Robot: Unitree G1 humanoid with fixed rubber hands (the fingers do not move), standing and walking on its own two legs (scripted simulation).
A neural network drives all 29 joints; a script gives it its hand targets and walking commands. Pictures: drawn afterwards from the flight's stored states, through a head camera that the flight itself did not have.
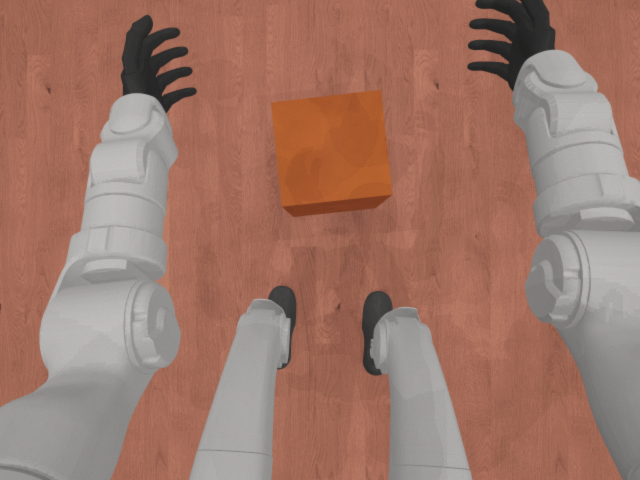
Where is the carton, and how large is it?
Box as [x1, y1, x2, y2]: [271, 90, 391, 216]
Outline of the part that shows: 380,90 271,102 282,206 293,216 376,207 391,194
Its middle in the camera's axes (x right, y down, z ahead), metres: +0.03 -0.18 +0.86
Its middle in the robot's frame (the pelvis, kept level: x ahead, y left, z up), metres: +0.53 +0.02 -0.53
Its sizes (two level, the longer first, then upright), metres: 0.210 0.200 0.250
